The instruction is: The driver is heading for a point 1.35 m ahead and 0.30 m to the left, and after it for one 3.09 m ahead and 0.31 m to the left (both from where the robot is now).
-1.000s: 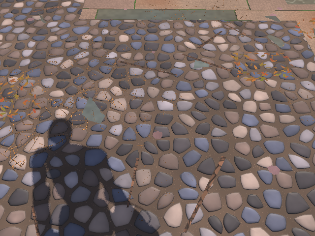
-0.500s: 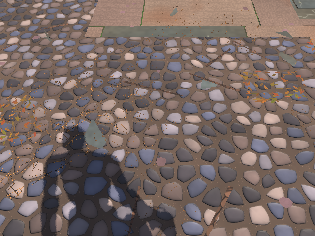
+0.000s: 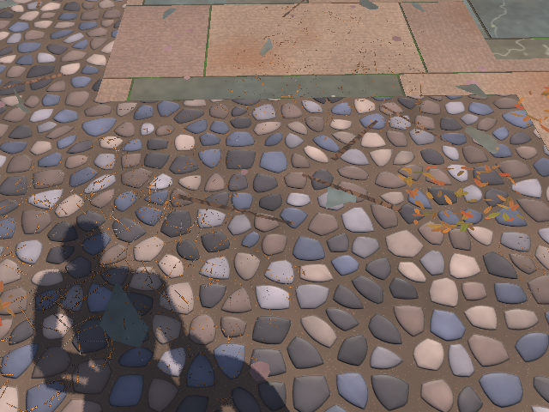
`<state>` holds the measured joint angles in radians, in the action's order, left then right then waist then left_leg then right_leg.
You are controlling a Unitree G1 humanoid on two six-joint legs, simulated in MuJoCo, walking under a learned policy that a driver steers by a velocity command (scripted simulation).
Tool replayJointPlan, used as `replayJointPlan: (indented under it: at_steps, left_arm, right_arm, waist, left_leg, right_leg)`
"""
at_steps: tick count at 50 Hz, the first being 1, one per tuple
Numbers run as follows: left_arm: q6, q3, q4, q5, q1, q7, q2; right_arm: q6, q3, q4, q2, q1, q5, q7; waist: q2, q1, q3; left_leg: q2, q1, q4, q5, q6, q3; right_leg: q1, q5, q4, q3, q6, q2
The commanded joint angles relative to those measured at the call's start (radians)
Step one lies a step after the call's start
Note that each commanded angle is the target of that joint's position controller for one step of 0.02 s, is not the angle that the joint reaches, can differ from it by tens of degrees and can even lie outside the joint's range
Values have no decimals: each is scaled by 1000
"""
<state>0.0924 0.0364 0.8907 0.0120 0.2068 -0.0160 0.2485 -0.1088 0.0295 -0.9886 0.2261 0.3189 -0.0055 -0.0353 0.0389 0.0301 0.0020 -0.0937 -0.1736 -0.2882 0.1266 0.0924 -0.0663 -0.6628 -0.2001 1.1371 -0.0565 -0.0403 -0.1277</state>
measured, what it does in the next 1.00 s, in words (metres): walks ahead: right foot, then left foot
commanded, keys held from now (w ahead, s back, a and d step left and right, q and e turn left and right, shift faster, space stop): w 1.00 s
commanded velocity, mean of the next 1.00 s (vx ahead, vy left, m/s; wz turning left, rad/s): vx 0.50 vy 0.00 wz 0.00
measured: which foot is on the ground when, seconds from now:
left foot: down 0.00-0.32, up 0.34-0.84, down 0.86-1.00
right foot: up 0.00-0.28, down 0.30-0.86, up 0.88-1.00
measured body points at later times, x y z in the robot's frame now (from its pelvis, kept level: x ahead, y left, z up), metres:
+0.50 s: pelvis +0.28 -0.08 +0.00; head +0.29 -0.10 +0.45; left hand +0.33 +0.18 -0.12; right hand +0.37 -0.35 -0.13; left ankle +0.28 +0.08 -0.66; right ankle +0.29 -0.16 -0.74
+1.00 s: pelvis +0.55 -0.01 -0.01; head +0.58 +0.00 +0.44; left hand +0.59 +0.25 -0.15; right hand +0.66 -0.27 -0.13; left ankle +0.61 +0.07 -0.74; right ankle +0.47 -0.17 -0.65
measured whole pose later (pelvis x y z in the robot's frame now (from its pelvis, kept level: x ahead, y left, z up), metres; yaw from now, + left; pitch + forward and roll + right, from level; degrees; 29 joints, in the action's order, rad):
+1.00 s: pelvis +0.55 -0.01 -0.01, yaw +1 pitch +2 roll +0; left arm 0.10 0.05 0.96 0.02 0.29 0.00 0.26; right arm -0.10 0.05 -0.91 0.24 0.18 0.00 -0.04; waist 0.03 0.00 0.02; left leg -0.03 -0.33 -0.45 0.15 0.07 -0.06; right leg -0.44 -0.34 1.18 -0.03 -0.05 -0.06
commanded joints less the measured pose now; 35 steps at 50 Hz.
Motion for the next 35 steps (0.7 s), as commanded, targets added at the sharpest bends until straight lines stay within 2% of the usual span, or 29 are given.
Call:
replayJointPlan:
  at_steps: [1,5,8,10,12,13,14,15,16,17,18,19,20,21,23,25,28,31,35]
  left_arm:
    - [-3,13,-42,-13,34,-7,46]
    - [8,6,-84,-3,-129,6,29]
    - [11,2,-113,8,-216,23,33]
    - [18,3,-134,10,-249,37,44]
    - [27,10,-139,10,-223,46,67]
    - [31,21,-127,9,-164,48,86]
    - [33,44,-85,8,-28,44,124]
    - [35,71,-36,0,179,36,201]
    - [26,98,-11,-14,297,35,314]
    - [25,74,-6,-9,307,38,223]
    - [27,54,-25,-5,209,37,163]
    - [25,40,-49,-6,114,37,125]
    - [24,30,-58,-10,50,43,94]
    - [27,21,-58,-16,22,47,68]
    - [31,23,-35,-17,43,51,73]
    - [34,32,-12,-17,79,44,103]
    - [24,34,10,-14,125,27,115]
    - [18,34,27,-7,163,17,126]
    - [7,38,67,1,234,12,134]
  right_arm:
    - [-18,21,55,132,-41,2,20]
    - [-5,26,38,160,40,18,35]
    - [6,29,15,169,95,26,35]
    - [17,32,5,170,113,27,37]
    - [27,38,3,182,102,27,39]
    - [33,39,8,189,82,26,40]
    - [38,33,14,174,65,21,39]
    - [38,15,37,134,56,6,39]
    - [14,-22,54,12,163,3,29]
    - [-14,-12,37,67,156,25,24]
    - [-29,11,66,156,63,49,21]
    - [-30,14,83,163,-6,49,25]
    - [-23,18,89,148,-40,34,31]
    - [-9,24,87,137,-31,24,35]
    - [17,20,77,89,4,20,37]
    - [28,24,93,87,-31,16,40]
    - [27,26,133,81,-148,9,39]
    - [21,21,162,66,-258,13,31]
    - [15,16,198,66,-374,23,15]
  waist:
    - [-74,-47,54]
    - [-76,13,54]
    - [-86,46,72]
    - [-91,48,81]
    - [-105,20,65]
    - [-115,-20,34]
    - [-105,-87,-44]
    - [-39,-164,-195]
    - [221,-137,-330]
    - [222,-148,-389]
    - [151,-130,-232]
    - [71,-101,-155]
    - [17,-72,-86]
    - [27,-38,-59]
    - [35,-12,-35]
    - [17,-7,-8]
    - [11,-30,19]
    - [20,-63,41]
    - [20,-101,81]
  left_leg:
    - [279,-107,205,-71,171,206]
    - [264,-19,187,-85,127,159]
    - [295,73,154,-57,121,165]
    - [328,145,114,-59,112,180]
    - [351,188,58,-115,96,193]
    - [342,188,-10,-239,82,181]
    - [291,166,-171,-399,58,139]
    - [229,9,-458,-335,21,79]
    - [52,-419,-858,95,-58,17]
    - [49,-562,-1026,411,-49,168]
    - [113,-641,-1072,353,-26,181]
    - [170,-612,-1038,256,-20,154]
    - [202,-571,-965,191,-25,139]
    - [230,-508,-904,147,-28,143]
    - [233,-451,-854,106,-40,127]
    - [237,-497,-787,43,-55,121]
    - [236,-565,-612,-96,-72,115]
    - [210,-528,-431,-221,-72,89]
    - [185,-534,-304,-223,-62,73]
  right_leg:
    - [-19,162,-143,-1,27,-42]
    - [16,307,-433,38,35,5]
    - [18,280,-534,47,35,25]
    - [11,214,-582,43,15,33]
    - [72,134,-623,53,-13,50]
    - [165,106,-644,75,-31,76]
    - [343,101,-665,100,-57,109]
    - [644,122,-639,-25,-118,-3]
    - [1038,19,-710,-469,-278,-246]
    - [1071,-69,-836,-693,-311,-287]
    - [944,-59,-841,-547,-253,-253]
    - [800,17,-858,-397,-218,-209]
    - [666,91,-897,-300,-200,-165]
    - [584,133,-931,-227,-180,-126]
    - [510,210,-976,-157,-186,-97]
    - [507,290,-998,-108,-196,-94]
    - [541,321,-1014,-61,-184,-84]
    - [550,278,-1029,-13,-160,-61]
    - [648,237,-1012,-9,-155,-91]
Keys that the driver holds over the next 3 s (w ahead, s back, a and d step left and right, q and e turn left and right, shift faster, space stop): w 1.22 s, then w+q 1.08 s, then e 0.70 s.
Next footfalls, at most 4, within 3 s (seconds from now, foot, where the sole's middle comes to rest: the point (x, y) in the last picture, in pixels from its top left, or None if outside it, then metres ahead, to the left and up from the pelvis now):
0.30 right None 0.33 -0.17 -0.78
0.86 left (249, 363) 0.65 0.07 -0.78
1.42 right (329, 262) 0.95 -0.16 -0.78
1.96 left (222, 212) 1.16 0.16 -0.78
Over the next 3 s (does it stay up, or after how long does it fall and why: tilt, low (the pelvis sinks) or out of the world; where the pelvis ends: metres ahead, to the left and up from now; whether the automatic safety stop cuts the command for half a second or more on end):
stays up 1.37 0.21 0.00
